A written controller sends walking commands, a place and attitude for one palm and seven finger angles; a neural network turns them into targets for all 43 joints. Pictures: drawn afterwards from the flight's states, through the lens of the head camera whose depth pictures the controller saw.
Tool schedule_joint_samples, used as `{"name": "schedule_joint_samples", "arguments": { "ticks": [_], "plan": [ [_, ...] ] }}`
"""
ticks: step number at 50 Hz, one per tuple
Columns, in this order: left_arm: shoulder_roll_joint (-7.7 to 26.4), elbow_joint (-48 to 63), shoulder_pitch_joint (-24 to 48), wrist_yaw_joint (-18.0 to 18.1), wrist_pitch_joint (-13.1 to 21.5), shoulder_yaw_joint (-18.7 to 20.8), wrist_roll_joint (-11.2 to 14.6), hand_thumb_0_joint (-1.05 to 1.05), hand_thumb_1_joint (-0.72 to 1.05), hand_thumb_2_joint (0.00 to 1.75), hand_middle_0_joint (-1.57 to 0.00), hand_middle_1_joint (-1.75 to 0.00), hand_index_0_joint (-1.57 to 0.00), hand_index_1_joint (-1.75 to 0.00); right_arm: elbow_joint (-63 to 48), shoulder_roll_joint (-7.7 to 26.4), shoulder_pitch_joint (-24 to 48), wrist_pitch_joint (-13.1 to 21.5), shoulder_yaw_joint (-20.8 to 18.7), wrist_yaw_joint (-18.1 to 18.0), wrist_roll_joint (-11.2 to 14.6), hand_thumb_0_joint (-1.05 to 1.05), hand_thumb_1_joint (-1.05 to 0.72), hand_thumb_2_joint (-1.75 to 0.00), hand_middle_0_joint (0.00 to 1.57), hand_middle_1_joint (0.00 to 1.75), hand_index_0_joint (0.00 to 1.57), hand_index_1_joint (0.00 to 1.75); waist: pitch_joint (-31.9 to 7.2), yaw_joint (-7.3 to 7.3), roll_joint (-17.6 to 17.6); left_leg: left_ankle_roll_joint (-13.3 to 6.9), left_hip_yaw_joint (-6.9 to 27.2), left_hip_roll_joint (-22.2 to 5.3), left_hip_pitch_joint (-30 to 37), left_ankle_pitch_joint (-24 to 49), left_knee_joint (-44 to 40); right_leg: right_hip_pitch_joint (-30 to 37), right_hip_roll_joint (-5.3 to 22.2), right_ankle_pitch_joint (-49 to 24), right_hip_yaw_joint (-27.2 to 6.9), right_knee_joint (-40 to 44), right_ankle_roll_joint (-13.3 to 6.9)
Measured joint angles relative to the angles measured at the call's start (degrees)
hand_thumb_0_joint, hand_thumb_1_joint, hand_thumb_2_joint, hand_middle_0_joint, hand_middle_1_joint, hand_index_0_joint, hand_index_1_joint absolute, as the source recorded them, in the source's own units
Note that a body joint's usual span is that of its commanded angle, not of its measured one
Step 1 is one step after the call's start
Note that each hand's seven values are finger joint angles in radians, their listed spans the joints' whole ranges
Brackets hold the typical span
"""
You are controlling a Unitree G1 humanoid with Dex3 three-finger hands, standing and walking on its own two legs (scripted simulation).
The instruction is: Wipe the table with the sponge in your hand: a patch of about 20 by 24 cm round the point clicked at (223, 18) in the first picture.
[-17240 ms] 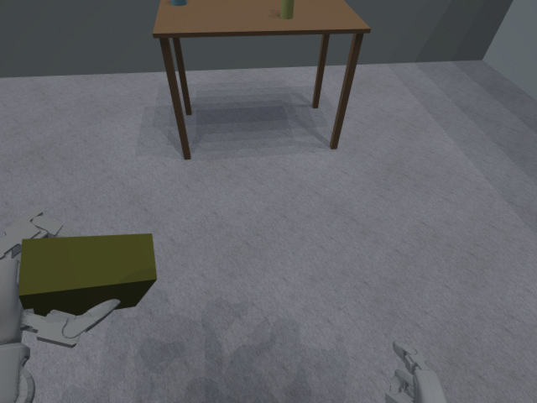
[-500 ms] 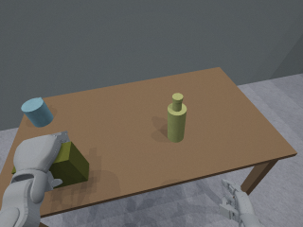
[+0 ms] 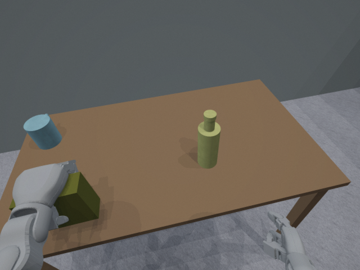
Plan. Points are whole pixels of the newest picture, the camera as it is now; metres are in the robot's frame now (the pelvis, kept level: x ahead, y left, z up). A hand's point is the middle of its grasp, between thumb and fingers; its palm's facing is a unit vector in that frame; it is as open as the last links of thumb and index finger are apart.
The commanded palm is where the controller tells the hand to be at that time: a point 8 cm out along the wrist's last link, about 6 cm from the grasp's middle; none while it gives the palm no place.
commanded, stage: move the sponge above the wiping area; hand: left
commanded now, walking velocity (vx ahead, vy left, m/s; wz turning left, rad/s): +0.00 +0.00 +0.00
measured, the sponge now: (64, 207) +0.20 +0.31 +0.03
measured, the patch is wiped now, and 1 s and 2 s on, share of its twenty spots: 0.00 0.00 0.00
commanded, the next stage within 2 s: lower the sponge onto the table in 1.06 s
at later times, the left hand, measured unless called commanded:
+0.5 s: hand (54, 199) +0.21 +0.32 +0.06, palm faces -0.05 -0.07 -1.00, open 9.6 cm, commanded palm +0.19 +0.31 +0.12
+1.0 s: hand (52, 202) +0.20 +0.32 +0.06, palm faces -0.03 -0.06 -1.00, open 9.6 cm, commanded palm +0.18 +0.31 +0.13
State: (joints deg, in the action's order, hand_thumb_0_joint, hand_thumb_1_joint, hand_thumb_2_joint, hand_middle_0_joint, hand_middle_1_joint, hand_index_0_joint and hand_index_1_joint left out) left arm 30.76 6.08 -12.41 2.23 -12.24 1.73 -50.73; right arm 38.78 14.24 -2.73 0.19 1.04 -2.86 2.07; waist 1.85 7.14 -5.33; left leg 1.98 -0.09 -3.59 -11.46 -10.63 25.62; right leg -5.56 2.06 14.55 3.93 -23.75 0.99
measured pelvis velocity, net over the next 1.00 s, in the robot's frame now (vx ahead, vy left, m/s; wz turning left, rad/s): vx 0.00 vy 0.00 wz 0.01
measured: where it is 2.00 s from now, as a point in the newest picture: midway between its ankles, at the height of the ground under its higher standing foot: outside the picture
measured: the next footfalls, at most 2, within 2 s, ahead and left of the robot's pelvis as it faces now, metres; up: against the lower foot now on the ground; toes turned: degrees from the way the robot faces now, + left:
none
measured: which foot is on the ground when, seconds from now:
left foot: down 0.00-1.00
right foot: down 0.00-1.00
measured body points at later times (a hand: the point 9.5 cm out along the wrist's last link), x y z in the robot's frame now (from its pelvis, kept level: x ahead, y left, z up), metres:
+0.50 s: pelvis +0.01 +0.01 +0.00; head +0.01 -0.02 +0.45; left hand +0.21 +0.32 +0.11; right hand +0.24 -0.20 -0.09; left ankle +0.04 +0.14 -0.74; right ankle -0.02 -0.13 -0.74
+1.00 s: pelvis +0.00 +0.00 +0.00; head +0.00 -0.02 +0.45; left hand +0.19 +0.32 +0.12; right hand +0.24 -0.20 -0.09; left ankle +0.04 +0.14 -0.74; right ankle -0.02 -0.13 -0.74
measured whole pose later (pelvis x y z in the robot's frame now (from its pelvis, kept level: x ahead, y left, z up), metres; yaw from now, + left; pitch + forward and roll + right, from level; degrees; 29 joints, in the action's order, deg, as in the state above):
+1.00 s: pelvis +0.00 +0.00 +0.00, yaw +0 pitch -3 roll -1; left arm 30.6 6.3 -15.4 4.0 -10.4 2.8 -51.4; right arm 38.7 13.7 -3.4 0.1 0.5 -2.5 2.0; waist 1.3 7.4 -5.0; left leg 1.6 0.2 -3.3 -13.0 -11.8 27.6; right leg -6.4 2.3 15.1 4.1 -24.5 1.3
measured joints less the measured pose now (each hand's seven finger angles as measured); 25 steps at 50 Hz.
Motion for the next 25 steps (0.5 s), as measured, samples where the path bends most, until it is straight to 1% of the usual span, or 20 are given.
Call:
{"name": "schedule_joint_samples", "arguments": {
  "ticks": [7, 13, 20, 25],
  "plan": [
    [0.34, -1.73, 0.67, -0.09, 1.3, 0.65, -0.33, 0.0, -0.44, 1.02, -0.77, -1.36, -0.78, -1.35, -0.02, 0.31, -0.39, 0.35, -0.45, -0.26, -0.06, 0.02, -0.9, -0.9, 0.2, 0.3, 0.2, 0.3, 0.16, -0.15, 0.5, -0.07, 0.14, 0.07, -0.56, -0.32, 0.42, -0.29, 0.05, 0.15, 0.12, -0.01, 0.08],
    [-0.15, 0.32, -1.92, 0.9, 2.22, 1.2, -0.32, 0.0, -0.44, 1.02, -0.77, -1.36, -0.77, -1.36, -0.38, 0.14, -1.0, 0.21, -0.94, 0.24, -0.21, 0.02, -0.9, -0.9, 0.2, 0.3, 0.2, 0.3, -0.27, -0.26, 0.49, -0.26, -0.18, 0.18, -1.01, -0.91, 0.96, -0.68, 0.21, 0.4, -0.2, -0.15, 0.34],
    [-0.09, -1.0, -2.03, 1.52, 1.66, 1.41, -0.5, 0.0, -0.44, 1.02, -0.77, -1.36, -0.78, -1.35, 0.08, -0.2, -1.07, -0.12, -0.74, 0.16, -0.09, 0.02, -0.9, -0.9, 0.2, 0.3, 0.2, 0.3, -0.22, 0.01, 0.69, -0.39, -0.07, 0.3, -1.56, -1.32, 1.58, -1.05, 0.33, 0.73, -0.11, -0.53, 0.43],
    [-0.19, -0.94, -2.46, 1.61, 2.27, 1.83, -0.66, 0.0, -0.44, 1.02, -0.77, -1.36, -0.77, -1.35, 0.11, -0.56, -0.96, 0.1, -0.75, 0.22, -0.21, 0.02, -0.9, -0.9, 0.2, 0.3, 0.2, 0.3, -0.35, 0.03, 0.77, -0.47, -0.05, 0.31, -1.97, -1.56, 2.0, -1.32, 0.34, 0.8, -0.12, -0.65, 0.49]
  ]
}}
